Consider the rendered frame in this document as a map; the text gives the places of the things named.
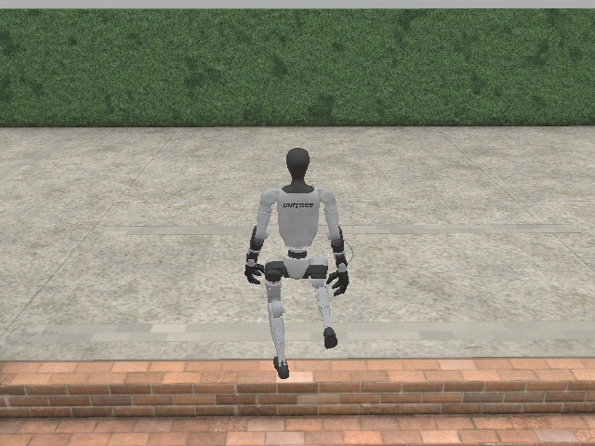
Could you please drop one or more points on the robot left upper arm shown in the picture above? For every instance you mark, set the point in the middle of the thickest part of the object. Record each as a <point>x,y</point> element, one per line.
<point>268,198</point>

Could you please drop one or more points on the robot right hand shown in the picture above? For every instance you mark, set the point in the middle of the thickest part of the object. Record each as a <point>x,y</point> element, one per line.
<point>343,281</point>

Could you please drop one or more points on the right robot thigh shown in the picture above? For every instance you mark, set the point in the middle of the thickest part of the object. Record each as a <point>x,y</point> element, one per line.
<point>318,271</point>

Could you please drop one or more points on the robot right forearm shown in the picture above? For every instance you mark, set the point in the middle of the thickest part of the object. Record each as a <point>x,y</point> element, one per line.
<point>339,253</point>

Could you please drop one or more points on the robot left hand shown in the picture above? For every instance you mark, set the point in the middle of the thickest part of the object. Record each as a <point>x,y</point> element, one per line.
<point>253,270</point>

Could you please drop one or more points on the robot left shin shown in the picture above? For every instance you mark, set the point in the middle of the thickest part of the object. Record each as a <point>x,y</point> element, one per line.
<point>277,333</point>

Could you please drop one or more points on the robot right upper arm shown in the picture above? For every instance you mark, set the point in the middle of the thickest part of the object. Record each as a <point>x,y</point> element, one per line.
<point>331,215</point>

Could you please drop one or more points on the robot left forearm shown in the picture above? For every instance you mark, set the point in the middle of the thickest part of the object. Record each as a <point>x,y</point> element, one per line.
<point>253,250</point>

